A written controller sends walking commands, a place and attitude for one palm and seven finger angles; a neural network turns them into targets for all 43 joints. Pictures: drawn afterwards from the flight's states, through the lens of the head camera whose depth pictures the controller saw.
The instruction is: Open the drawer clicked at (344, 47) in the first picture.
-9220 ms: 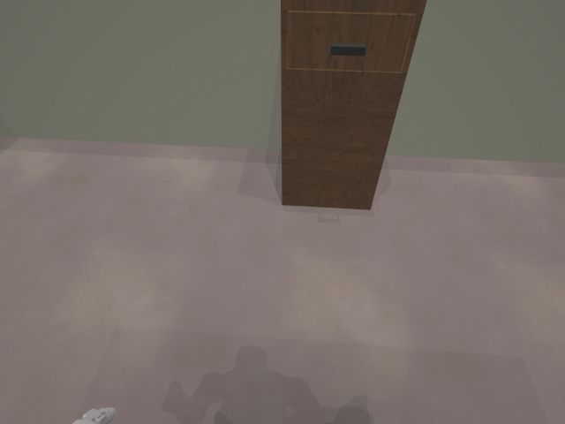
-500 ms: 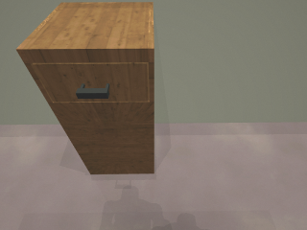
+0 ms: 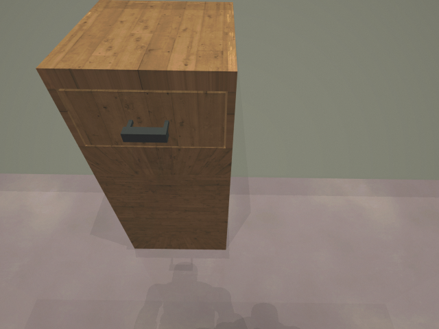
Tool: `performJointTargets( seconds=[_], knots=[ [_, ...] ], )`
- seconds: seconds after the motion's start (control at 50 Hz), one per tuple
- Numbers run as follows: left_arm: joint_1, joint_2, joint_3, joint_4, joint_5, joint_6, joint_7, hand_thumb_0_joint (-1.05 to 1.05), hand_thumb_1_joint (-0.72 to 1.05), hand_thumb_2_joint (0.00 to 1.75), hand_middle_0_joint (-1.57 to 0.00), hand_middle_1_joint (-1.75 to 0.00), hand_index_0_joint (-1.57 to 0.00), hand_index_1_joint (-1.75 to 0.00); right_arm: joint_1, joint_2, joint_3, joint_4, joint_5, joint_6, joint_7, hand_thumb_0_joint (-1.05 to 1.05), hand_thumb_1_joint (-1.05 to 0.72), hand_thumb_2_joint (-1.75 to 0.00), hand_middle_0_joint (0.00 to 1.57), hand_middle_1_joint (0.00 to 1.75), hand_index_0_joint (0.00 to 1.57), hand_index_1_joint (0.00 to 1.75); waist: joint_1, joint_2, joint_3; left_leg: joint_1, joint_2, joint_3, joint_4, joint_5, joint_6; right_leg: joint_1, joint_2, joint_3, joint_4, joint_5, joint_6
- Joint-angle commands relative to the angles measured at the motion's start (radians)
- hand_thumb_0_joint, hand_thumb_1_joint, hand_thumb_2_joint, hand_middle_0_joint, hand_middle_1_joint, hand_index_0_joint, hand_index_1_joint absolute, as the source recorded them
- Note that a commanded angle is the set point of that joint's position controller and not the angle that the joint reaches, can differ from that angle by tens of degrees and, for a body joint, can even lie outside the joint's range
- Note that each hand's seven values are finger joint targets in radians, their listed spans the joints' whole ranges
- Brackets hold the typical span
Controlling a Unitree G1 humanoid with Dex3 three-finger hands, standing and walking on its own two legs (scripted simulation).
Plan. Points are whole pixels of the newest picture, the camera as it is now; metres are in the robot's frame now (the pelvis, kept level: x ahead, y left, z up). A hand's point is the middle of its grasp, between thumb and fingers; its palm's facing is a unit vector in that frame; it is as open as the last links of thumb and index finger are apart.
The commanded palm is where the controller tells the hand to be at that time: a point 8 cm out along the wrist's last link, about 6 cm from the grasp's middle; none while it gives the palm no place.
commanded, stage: raise the hand with hooked fingers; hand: left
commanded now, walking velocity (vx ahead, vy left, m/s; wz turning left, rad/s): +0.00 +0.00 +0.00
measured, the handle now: (147, 129) +0.55 +0.24 +0.03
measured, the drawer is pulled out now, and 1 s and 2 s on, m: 0.00 0.00 0.00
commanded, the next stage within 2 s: move the hooked fingers above the handle in 1.82 s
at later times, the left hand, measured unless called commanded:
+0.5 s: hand (112, 297) +0.17 +0.21 -0.03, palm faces +0.05 -0.06 -1.00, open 9.5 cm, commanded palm +0.16 +0.20 +0.04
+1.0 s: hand (114, 224) +0.26 +0.21 +0.06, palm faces +0.13 -0.07 -0.99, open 12.5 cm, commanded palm +0.24 +0.21 +0.13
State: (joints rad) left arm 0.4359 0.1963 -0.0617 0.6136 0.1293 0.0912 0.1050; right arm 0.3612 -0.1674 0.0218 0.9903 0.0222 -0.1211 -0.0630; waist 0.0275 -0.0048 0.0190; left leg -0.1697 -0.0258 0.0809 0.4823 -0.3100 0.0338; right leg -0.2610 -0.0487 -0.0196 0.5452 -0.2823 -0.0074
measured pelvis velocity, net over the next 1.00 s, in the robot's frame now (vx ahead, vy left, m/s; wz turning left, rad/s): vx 0.01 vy -0.03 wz -0.01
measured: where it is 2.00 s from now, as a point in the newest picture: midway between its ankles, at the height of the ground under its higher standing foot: outside the picture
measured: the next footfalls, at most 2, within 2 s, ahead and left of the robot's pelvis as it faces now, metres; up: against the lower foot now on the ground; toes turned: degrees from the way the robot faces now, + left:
none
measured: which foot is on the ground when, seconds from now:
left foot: down 0.00-1.00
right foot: down 0.00-1.00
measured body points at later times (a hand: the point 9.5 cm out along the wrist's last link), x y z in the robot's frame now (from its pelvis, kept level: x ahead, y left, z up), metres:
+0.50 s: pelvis -0.01 -0.05 -0.04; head +0.03 -0.07 +0.41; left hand +0.17 +0.21 +0.02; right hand +0.27 -0.24 -0.10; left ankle -0.03 +0.09 -0.74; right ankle +0.01 -0.13 -0.74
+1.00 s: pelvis +0.01 -0.03 -0.01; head +0.03 -0.07 +0.44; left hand +0.25 +0.21 +0.12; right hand +0.20 -0.28 -0.12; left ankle -0.03 +0.10 -0.74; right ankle +0.01 -0.13 -0.74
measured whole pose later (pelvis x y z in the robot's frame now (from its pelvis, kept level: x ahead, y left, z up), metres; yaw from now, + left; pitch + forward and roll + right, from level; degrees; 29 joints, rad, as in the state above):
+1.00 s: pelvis +0.01 -0.03 -0.01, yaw -1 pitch +4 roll +1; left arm 0.20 0.41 -0.01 -0.10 0.96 0.04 0.26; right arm 0.14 -0.29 -0.06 0.64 -0.02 0.06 -0.02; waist 0.08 0.08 -0.04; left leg -0.29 0.00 0.00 0.58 -0.36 -0.01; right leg -0.39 0.00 -0.01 0.64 -0.33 -0.03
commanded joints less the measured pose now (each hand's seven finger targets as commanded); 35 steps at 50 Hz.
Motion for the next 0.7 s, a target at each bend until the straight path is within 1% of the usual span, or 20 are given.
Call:
performJointTargets(
  seconds=[0.0, 0.02, 0.04, 0.08, 0.1, 0.12, 0.14, 0.16, 0.22, 0.26, 0.32, 0.36, 0.38, 0.42, 0.46, 0.5, 0.52, 0.58, 0.64, 0.68],
  knots=[
    [-0.159, 0.078, -0.077, -0.74, 0.209, -0.028, 0.142, 0.0, 0.78, 0.85, -0.21, -0.37, -0.21, -0.37, -0.207, -0.178, -0.052, -0.307, 0.01, -0.228, -0.026, 0.0, -0.9, -0.9, 0.2, 0.3, 0.2, 0.3, -0.041, 0.165, -0.029, -0.074, 0.063, -0.124, -0.058, 0.309, -0.047, -0.139, 0.05, -0.03, 0.033, 0.02, -0.032],
    [-0.127, 0.158, -0.029, -0.729, 0.33, -0.034, 0.176, 0.0, 0.76, 0.84, -0.21, -0.39, -0.21, -0.39, -0.2, -0.21, -0.057, -0.328, -0.02, -0.212, -0.018, 0.0, -0.9, -0.9, 0.2, 0.3, 0.2, 0.3, -0.05, 0.079, -0.084, -0.126, 0.053, -0.144, -0.019, 0.242, -0.039, -0.147, 0.06, -0.019, 0.021, 0.042, -0.043],
    [-0.05, 0.141, -0.042, -0.705, 0.432, -0.031, 0.202, 0.0, 0.74, 0.83, -0.21, -0.4, -0.21, -0.4, -0.216, -0.206, -0.06, -0.375, -0.042, -0.188, -0.006, 0.0, -0.9, -0.9, 0.2, 0.3, 0.2, 0.3, -0.041, -0.029, -0.084, -0.175, 0.042, -0.147, 0.019, 0.206, -0.033, -0.178, 0.069, -0.022, 0.031, 0.016, -0.048],
    [0.159, 0.091, -0.063, -0.655, 0.625, -0.023, 0.249, 0.0, 0.69, 0.81, -0.22, -0.43, -0.22, -0.43, -0.256, -0.199, -0.084, -0.479, -0.061, -0.126, 0.037, 0.0, -0.9, -0.9, 0.2, 0.3, 0.2, 0.3, 0.025, -0.114, -0.111, -0.227, 0.025, -0.119, 0.057, 0.181, -0.038, -0.193, 0.084, -0.005, 0.047, -0.094, -0.055],
    [0.242, 0.073, -0.072, -0.614, 0.707, -0.03, 0.269, 0.0, 0.67, 0.8, -0.22, -0.45, -0.22, -0.45, -0.284, -0.203, -0.092, -0.513, -0.073, -0.08, 0.059, 0.0, -0.9, -0.9, 0.2, 0.3, 0.2, 0.3, 0.047, -0.162, -0.065, -0.274, 0.021, -0.104, 0.074, 0.154, -0.04, -0.223, 0.093, 0.01, 0.047, -0.116, -0.064],
    [0.313, 0.06, -0.074, -0.6, 0.774, -0.038, 0.281, 0.0, 0.64, 0.79, -0.22, -0.47, -0.22, -0.47, -0.314, -0.207, -0.096, -0.545, -0.083, -0.029, 0.083, 0.0, -0.9, -0.9, 0.2, 0.3, 0.2, 0.3, 0.067, -0.162, -0.041, -0.306, 0.015, -0.085, 0.089, 0.138, -0.04, -0.232, 0.094, 0.023, 0.053, -0.105, -0.072],
    [0.331, 0.066, -0.063, -0.621, 0.823, -0.055, 0.29, 0.0, 0.62, 0.78, -0.22, -0.48, -0.22, -0.48, -0.341, -0.207, -0.095, -0.579, -0.086, 0.017, 0.104, 0.0, -0.9, -0.9, 0.2, 0.3, 0.2, 0.3, 0.082, -0.166, -0.051, -0.322, 0.009, -0.072, 0.107, 0.135, -0.037, -0.219, 0.093, 0.043, 0.067, -0.06, -0.079],
    [0.343, 0.118, -0.001, -0.624, 0.86, -0.081, 0.301, 0.0, 0.6, 0.77, -0.22, -0.5, -0.22, -0.5, -0.359, -0.198, -0.092, -0.593, -0.075, 0.055, 0.121, 0.0, -0.9, -0.9, 0.2, 0.3, 0.2, 0.3, 0.11, -0.204, -0.078, -0.352, 0.004, -0.065, 0.118, 0.154, -0.037, -0.179, 0.087, 0.072, 0.084, -0.006, -0.081],
    [0.223, 0.229, 0.101, -0.733, 0.964, -0.127, 0.356, 0.0, 0.53, 0.74, -0.23, -0.54, -0.23, -0.54, -0.393, -0.176, -0.078, -0.639, -0.071, 0.121, 0.135, 0.0, -0.9, -0.9, 0.2, 0.3, 0.2, 0.3, 0.134, -0.11, -0.182, -0.353, -0.018, -0.046, 0.159, 0.144, -0.034, -0.152, 0.078, 0.116, 0.136, 0.056, -0.082],
    [0.089, 0.278, 0.138, -0.8, 1.017, -0.129, 0.406, 0.0, 0.48, 0.72, -0.23, -0.57, -0.23, -0.57, -0.387, -0.165, -0.078, -0.634, -0.079, 0.147, 0.137, 0.0, -0.9, -0.9, 0.2, 0.3, 0.2, 0.3, 0.121, -0.057, -0.226, -0.332, -0.032, -0.055, 0.199, 0.129, -0.031, -0.206, 0.079, 0.163, 0.147, 0.031, -0.082],
    [-0.126, 0.3, 0.142, -0.915, 1.007, -0.115, 0.45, 0.0, 0.41, 0.69, -0.24, -0.62, -0.24, -0.62, -0.369, -0.159, -0.095, -0.636, -0.093, 0.154, 0.117, 0.0, -0.9, -0.9, 0.2, 0.3, 0.2, 0.3, 0.065, 0.024, -0.341, -0.238, -0.039, -0.063, 0.269, 0.124, -0.012, -0.259, 0.064, 0.211, 0.141, 0.051, -0.073],
    [-0.277, 0.342, 0.154, -0.971, 0.987, -0.12, 0.454, 0.0, 0.36, 0.67, -0.24, -0.64, -0.24, -0.64, -0.376, -0.156, -0.089, -0.62, -0.103, 0.155, 0.097, 0.0, -0.9, -0.9, 0.2, 0.3, 0.2, 0.3, 0.02, 0.023, -0.341, -0.219, -0.044, -0.076, 0.306, 0.105, -0.003, -0.284, 0.057, 0.222, 0.128, 0.035, -0.061],
    [-0.306, 0.329, 0.136, -0.96, 0.971, -0.127, 0.447, 0.0, 0.34, 0.66, -0.24, -0.66, -0.24, -0.66, -0.382, -0.156, -0.09, -0.614, -0.104, 0.149, 0.088, 0.0, -0.9, -0.9, 0.2, 0.3, 0.2, 0.3, 0.004, 0.02, -0.331, -0.212, -0.042, -0.071, 0.314, 0.092, 0.003, -0.285, 0.053, 0.212, 0.115, 0.035, -0.054],
    [-0.305, 0.322, 0.111, -0.93, 0.94, -0.128, 0.413, 0.0, 0.29, 0.64, -0.24, -0.69, -0.24, -0.69, -0.382, -0.157, -0.084, -0.599, -0.103, 0.14, 0.078, 0.0, -0.9, -0.9, 0.2, 0.3, 0.2, 0.3, -0.009, 0.043, -0.322, -0.206, -0.042, -0.066, 0.307, 0.109, 0.006, -0.255, 0.051, 0.19, 0.107, 0.091, -0.047],
    [-0.294, 0.307, 0.089, -0.912, 0.914, -0.106, 0.368, 0.0, 0.25, 0.62, -0.25, -0.72, -0.25, -0.72, -0.397, -0.154, -0.074, -0.594, -0.101, 0.141, 0.074, 0.0, -0.9, -0.9, 0.2, 0.3, 0.2, 0.3, -0.005, 0.033, -0.319, -0.222, -0.038, -0.069, 0.283, 0.138, 0.008, -0.191, 0.051, 0.162, 0.109, 0.167, -0.039],
    [-0.228, 0.306, 0.081, -0.877, 0.9, -0.075, 0.316, 0.0, 0.2, 0.6, -0.25, -0.75, -0.25, -0.75, -0.404, -0.151, -0.067, -0.587, -0.093, 0.148, 0.065, 0.0, -0.9, -0.9, 0.2, 0.3, 0.2, 0.3, 0.021, 0.015, -0.301, -0.245, -0.033, -0.062, 0.239, 0.165, 0.006, -0.099, 0.048, 0.143, 0.094, 0.252, -0.031],
    [-0.204, 0.312, 0.085, -0.86, 0.889, -0.056, 0.288, 0.0, 0.18, 0.59, -0.25, -0.76, -0.25, -0.76, -0.4, -0.15, -0.061, -0.585, -0.089, 0.152, 0.062, 0.0, -0.9, -0.9, 0.2, 0.3, 0.2, 0.3, 0.031, -0.031, -0.301, -0.255, -0.032, -0.062, 0.215, 0.171, 0.005, -0.051, 0.044, 0.14, 0.083, 0.284, -0.025],
    [-0.134, 0.362, 0.14, -0.834, 0.866, -0.036, 0.222, 0.0, 0.11, 0.56, -0.26, -0.81, -0.26, -0.81, -0.403, -0.148, -0.042, -0.578, -0.076, 0.157, 0.054, 0.0, -0.9, -0.9, 0.2, 0.3, 0.2, 0.3, 0.068, -0.086, -0.286, -0.281, -0.026, -0.06, 0.153, 0.186, -0.005, 0.068, 0.029, 0.158, 0.065, 0.379, -0.012],
    [-0.128, 0.393, 0.182, -0.865, 0.856, -0.056, 0.192, 0.0, 0.04, 0.53, -0.26, -0.86, -0.26, -0.86, -0.399, -0.148, -0.041, -0.567, -0.073, 0.152, 0.051, 0.0, -0.9, -0.9, 0.2, 0.3, 0.2, 0.3, 0.086, -0.084, -0.282, -0.272, -0.025, -0.057, 0.116, 0.205, -0.006, 0.121, 0.021, 0.15, 0.057, 0.443, -0.006],
    [-0.16, 0.401, 0.198, -0.898, 0.855, -0.072, 0.196, 0.0, -0.01, 0.51, -0.27, -0.88, -0.27, -0.88, -0.398, -0.149, -0.044, -0.564, -0.072, 0.149, 0.052, 0.0, -0.9, -0.9, 0.2, 0.3, 0.2, 0.3, 0.087, -0.041, -0.275, -0.261, -0.027, -0.066, 0.099, 0.205, -0.006, 0.126, 0.02, 0.15, 0.045, 0.409, -0.013]
  ],
)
